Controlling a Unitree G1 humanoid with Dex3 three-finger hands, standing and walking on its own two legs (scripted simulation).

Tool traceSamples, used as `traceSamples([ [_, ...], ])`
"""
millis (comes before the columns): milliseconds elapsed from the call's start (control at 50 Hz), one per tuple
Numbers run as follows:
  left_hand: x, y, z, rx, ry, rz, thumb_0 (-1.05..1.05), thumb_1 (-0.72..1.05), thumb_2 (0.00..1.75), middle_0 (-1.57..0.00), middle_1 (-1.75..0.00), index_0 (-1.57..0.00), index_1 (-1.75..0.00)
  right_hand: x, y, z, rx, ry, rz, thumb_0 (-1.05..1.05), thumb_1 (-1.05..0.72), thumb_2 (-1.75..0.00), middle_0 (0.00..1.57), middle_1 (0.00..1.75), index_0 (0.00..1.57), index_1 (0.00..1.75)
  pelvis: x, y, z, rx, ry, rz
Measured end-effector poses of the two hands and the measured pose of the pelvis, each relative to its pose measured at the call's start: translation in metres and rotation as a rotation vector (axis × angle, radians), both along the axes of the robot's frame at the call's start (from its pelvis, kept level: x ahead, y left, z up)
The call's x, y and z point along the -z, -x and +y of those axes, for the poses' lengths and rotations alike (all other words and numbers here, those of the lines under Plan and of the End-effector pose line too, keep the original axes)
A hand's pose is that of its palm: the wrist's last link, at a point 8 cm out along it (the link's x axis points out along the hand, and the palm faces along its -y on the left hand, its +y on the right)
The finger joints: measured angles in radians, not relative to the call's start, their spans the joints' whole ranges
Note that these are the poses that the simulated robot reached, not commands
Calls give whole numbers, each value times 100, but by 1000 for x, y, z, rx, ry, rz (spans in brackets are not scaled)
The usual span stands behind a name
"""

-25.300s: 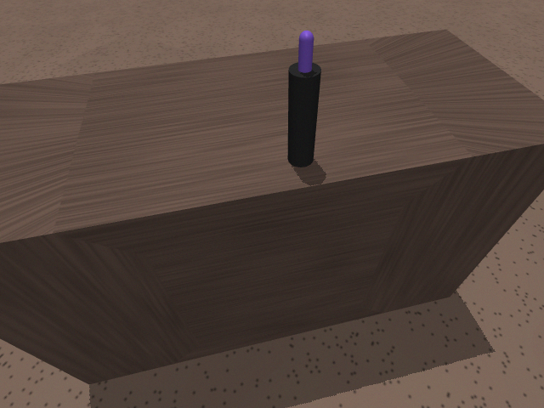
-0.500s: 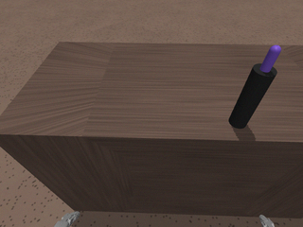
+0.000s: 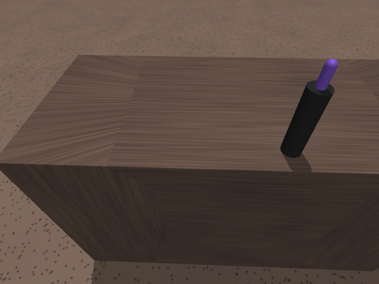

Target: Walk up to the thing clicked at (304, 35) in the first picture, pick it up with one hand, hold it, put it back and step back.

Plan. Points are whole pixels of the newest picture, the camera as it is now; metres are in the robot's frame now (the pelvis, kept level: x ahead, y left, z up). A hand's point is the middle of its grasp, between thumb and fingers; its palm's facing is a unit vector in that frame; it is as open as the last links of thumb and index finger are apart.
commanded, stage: home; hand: right
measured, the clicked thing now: (308, 113) +0.44 -0.22 +0.15
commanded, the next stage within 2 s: stand in 1.02 s
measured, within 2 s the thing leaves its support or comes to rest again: neither
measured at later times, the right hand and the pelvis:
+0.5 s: hand out of the picture +0.07 -0.26 -0.15, palm faces -0.06 +0.93 -0.36, open 17.4 cm; pelvis +0.00 +0.00 +0.00, yaw +0 degrees
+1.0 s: hand out of the picture +0.08 -0.26 -0.15, palm faces -0.06 +0.93 -0.35, open 17.4 cm; pelvis +0.01 +0.00 +0.00, yaw +1 degrees
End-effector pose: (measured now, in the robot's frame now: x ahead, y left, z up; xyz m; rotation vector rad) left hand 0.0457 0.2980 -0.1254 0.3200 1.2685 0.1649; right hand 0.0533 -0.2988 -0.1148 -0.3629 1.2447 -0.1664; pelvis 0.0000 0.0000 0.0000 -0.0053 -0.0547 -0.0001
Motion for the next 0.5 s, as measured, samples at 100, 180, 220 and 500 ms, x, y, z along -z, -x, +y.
traceSamples([
  [100,0,2,-1,-7,1,1,0,90,90,-20,-29,-21,-30,0,0,0,3,-3,-4,0,54,-5,6,5,6,5,0,2,0,-1,0,1],
  [180,-1,4,0,-12,-3,4,0,90,90,-20,-29,-21,-30,0,-1,-1,7,-2,-3,0,54,-5,6,5,6,5,-1,2,-1,-1,0,2],
  [220,-2,4,1,-14,-7,6,0,90,90,-20,-29,-21,-30,0,-2,-1,9,-2,-2,0,54,-5,6,5,6,5,-1,2,-1,-1,0,2],
  [500,-4,-9,1,-23,-12,-8,0,90,90,-20,-29,-21,-30,0,-11,-3,10,-2,-5,0,53,-5,6,6,6,5,-2,-3,-2,-5,0,2],
])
